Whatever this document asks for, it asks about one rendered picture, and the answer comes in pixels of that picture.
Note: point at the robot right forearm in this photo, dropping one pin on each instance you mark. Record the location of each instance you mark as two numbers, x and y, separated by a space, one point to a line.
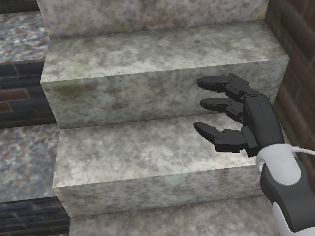
285 182

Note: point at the right robot hand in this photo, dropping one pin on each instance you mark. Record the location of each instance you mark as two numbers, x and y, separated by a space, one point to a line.
260 125

